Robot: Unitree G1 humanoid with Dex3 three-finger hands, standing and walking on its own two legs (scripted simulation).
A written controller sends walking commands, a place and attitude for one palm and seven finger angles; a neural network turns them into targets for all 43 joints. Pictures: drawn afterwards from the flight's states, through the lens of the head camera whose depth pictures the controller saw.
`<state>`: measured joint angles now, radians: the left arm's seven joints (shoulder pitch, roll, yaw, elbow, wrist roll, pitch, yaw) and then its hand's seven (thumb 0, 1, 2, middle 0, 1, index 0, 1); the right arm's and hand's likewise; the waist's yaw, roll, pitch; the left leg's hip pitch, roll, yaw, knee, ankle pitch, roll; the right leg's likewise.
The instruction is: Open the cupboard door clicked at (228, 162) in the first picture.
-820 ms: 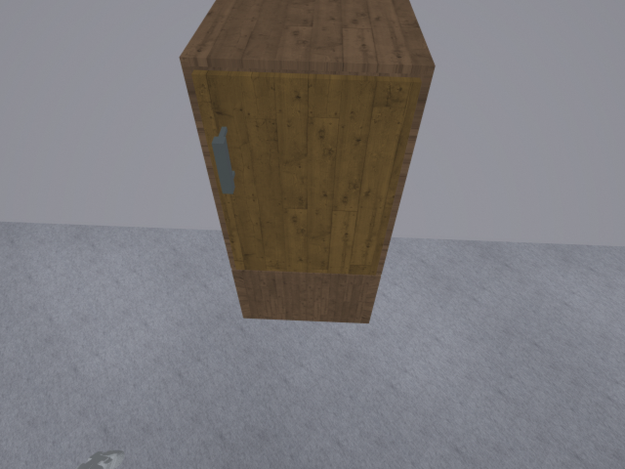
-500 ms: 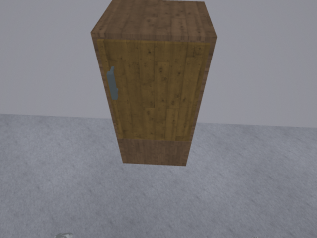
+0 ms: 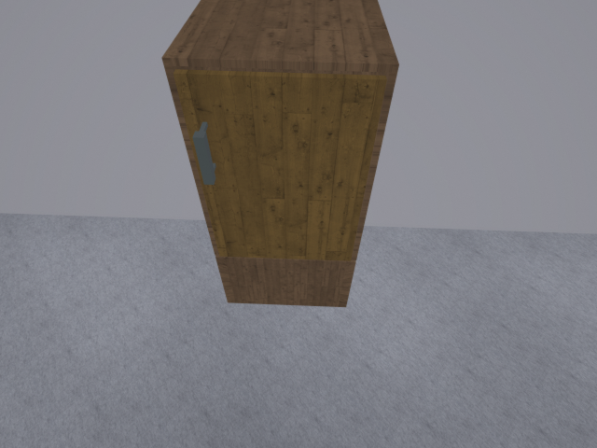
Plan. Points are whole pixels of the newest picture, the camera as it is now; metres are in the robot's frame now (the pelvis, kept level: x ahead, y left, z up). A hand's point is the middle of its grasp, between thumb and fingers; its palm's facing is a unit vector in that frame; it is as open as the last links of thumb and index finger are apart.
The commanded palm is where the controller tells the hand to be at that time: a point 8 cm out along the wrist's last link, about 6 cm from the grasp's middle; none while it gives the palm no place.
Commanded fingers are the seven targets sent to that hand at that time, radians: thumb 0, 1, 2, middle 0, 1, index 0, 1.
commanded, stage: stand and wait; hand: left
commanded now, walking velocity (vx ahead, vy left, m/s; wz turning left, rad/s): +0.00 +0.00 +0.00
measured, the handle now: (207, 153) +0.70 +0.25 -0.02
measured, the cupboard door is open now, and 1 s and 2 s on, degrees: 0 0 0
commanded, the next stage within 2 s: look at it before walking up in 0.02 s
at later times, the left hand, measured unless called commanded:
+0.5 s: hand out of the picture +0.08 +0.24 -0.16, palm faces -0.02 -0.95 -0.32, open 7.4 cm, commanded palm none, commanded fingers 0.00 0.90 0.90 -0.20 -0.30 -0.20 -0.30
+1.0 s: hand out of the picture +0.05 +0.22 -0.18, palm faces +0.02 -0.97 -0.24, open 7.4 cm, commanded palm none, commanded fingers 0.00 0.90 0.90 -0.20 -0.30 -0.20 -0.30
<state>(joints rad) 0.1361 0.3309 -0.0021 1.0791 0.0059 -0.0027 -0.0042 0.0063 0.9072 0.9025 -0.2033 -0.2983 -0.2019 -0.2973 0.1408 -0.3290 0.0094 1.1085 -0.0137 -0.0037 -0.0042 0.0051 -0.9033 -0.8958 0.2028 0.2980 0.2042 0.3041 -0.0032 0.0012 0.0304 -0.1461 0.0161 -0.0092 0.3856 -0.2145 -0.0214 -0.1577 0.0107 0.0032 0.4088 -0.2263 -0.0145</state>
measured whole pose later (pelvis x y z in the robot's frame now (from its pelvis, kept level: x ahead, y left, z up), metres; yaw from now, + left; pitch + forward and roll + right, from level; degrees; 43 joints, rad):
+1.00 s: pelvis +0.03 +0.01 -0.01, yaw +0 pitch -1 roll -1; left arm 0.25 0.24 0.01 1.09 0.01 0.01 -0.01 0.00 0.91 0.90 -0.20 -0.30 -0.20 -0.30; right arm 0.24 -0.25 0.02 1.12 -0.03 0.00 0.00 0.00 -0.91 -0.90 0.20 0.30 0.20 0.30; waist 0.01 0.01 -0.01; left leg -0.17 0.02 -0.01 0.50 -0.32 -0.01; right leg -0.15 0.02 0.00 0.46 -0.30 -0.01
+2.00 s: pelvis +0.09 +0.00 -0.01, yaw +1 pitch -1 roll +0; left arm 0.29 0.17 0.02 1.07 0.02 0.02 0.02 0.00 0.91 0.90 -0.20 -0.30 -0.20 -0.30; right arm 0.18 -0.17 -0.04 1.05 -0.01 0.02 -0.02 0.00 -0.92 -0.90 0.20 0.30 0.20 0.30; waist 0.00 0.02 0.02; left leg -0.28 0.06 0.09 0.49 -0.20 -0.02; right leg -0.18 -0.02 -0.05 0.51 -0.30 -0.01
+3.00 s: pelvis +0.12 +0.01 -0.01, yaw +0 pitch +0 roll -1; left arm 0.33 0.13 0.00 1.12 0.02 -0.03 0.05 0.00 0.91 0.90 -0.20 -0.30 -0.20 -0.30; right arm 0.26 -0.17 -0.01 1.11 -0.01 0.00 -0.03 0.01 -0.92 -0.90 0.20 0.30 0.20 0.30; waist 0.00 0.02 0.03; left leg -0.26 0.08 0.06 0.50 -0.24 -0.02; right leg -0.11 0.01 -0.06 0.42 -0.30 -0.01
